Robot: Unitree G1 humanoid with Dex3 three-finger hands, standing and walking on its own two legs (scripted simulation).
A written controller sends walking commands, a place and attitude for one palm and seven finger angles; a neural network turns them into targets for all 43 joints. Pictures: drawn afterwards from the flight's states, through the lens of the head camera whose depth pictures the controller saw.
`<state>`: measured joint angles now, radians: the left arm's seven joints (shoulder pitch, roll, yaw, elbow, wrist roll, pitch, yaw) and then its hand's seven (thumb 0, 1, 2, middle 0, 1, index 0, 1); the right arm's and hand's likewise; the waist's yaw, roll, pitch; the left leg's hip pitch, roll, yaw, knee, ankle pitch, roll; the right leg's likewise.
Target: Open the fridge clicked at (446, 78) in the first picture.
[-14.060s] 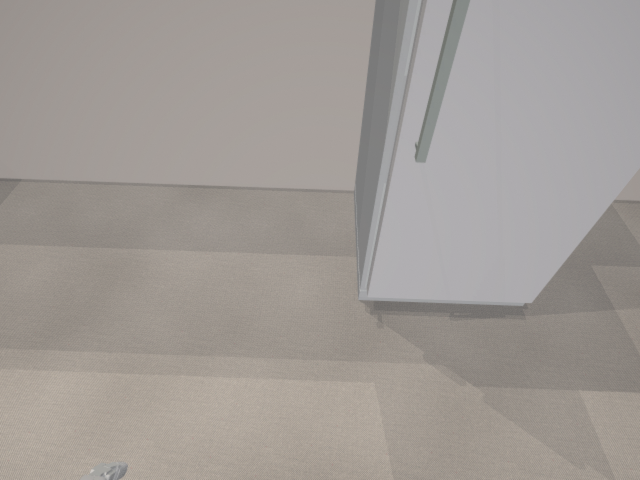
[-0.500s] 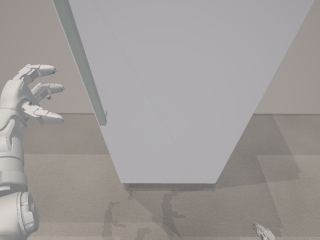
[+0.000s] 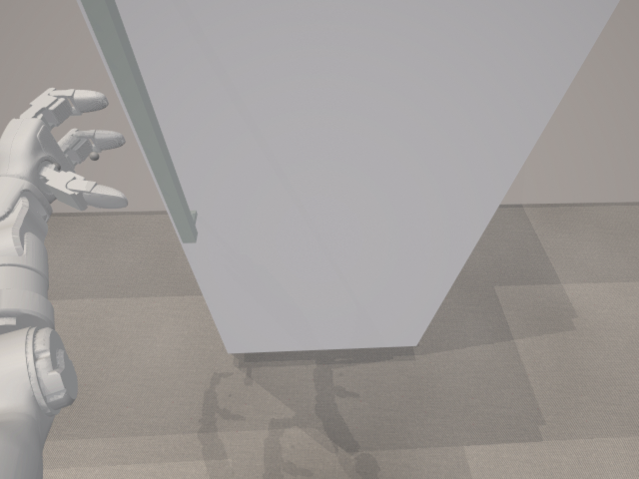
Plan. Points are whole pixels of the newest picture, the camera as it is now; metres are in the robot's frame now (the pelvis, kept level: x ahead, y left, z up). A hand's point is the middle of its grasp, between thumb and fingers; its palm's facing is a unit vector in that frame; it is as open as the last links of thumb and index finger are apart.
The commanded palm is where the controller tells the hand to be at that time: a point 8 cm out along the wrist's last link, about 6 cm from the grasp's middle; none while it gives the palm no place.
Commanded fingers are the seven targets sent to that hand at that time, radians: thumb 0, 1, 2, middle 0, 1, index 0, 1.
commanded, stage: move the hooked fingers beside the handle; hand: left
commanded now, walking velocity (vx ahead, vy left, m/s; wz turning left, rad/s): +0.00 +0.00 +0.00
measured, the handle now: (142, 93) +0.50 +0.21 +0.21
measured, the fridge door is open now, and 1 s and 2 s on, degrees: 0 0 0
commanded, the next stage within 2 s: feel for the door with the fingertips in 0.80 s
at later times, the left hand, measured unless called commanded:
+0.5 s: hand (91, 159) +0.44 +0.27 +0.16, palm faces +0.04 -1.00 -0.01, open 14.0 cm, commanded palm +0.42 +0.31 +0.16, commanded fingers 0.00 -0.50 0.30 -0.30 -1.20 -0.30 -1.20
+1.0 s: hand (95, 155) +0.45 +0.27 +0.17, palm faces +0.04 -1.00 -0.01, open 14.0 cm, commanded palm +0.42 +0.31 +0.16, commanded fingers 0.00 -0.50 0.30 -0.30 -1.20 -0.30 -1.20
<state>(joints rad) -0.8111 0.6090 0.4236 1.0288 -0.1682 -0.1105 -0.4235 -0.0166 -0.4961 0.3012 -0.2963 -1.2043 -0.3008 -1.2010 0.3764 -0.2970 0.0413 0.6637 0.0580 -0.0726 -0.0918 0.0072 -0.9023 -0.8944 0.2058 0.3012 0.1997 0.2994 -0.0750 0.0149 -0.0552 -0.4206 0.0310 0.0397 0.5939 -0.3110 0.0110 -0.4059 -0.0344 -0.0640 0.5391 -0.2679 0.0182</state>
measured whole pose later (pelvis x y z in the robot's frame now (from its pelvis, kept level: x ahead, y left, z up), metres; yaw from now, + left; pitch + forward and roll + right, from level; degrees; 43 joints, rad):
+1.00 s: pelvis +0.00 -0.01 +0.00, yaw +0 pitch +9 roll -1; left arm -0.83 0.64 0.42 1.07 -0.18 -0.13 -0.45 -0.02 -0.50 0.30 -0.30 -1.20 -0.30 -1.20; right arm 0.38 -0.30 0.04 0.65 0.07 -0.02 -0.09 0.01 -0.90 -0.89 0.21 0.30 0.20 0.30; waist -0.07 0.02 -0.06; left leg -0.45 0.04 0.03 0.62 -0.33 0.00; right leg -0.43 -0.02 -0.07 0.56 -0.28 0.01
